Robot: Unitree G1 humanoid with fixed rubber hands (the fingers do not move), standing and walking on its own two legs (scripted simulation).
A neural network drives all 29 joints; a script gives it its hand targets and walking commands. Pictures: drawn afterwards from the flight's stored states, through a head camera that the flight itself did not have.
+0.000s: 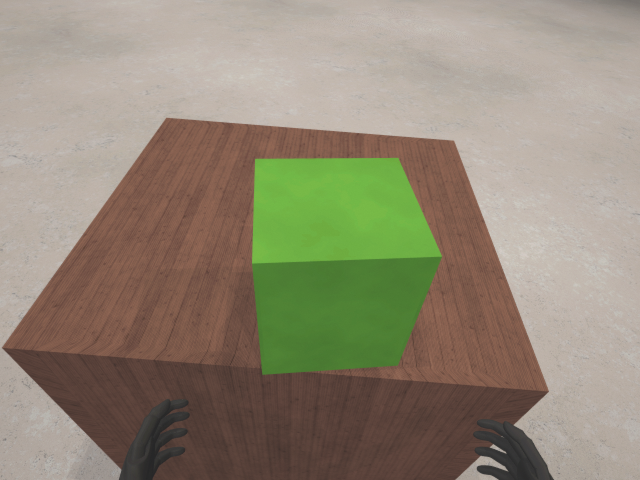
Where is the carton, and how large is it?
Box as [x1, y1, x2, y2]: [252, 158, 441, 374]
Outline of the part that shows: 255,159 252,268 262,374 397,365 441,257 398,158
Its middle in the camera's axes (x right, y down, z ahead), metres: +0.02 +0.04 +0.58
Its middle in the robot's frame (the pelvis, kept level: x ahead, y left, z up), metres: +0.42 +0.02 +0.04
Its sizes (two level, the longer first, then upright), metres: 0.210 0.200 0.250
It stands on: a pedestal, 0.70 m high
